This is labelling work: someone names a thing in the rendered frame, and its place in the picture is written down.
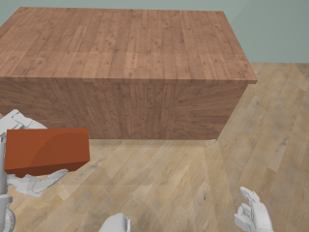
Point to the sponge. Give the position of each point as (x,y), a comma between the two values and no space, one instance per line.
(39,152)

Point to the right robot hand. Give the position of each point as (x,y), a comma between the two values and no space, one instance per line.
(253,217)

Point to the left robot hand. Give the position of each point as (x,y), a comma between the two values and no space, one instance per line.
(29,184)

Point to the robot left thigh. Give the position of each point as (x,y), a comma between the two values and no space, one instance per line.
(116,223)

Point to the table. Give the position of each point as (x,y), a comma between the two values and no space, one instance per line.
(132,74)

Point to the left robot forearm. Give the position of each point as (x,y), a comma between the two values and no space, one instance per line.
(7,216)

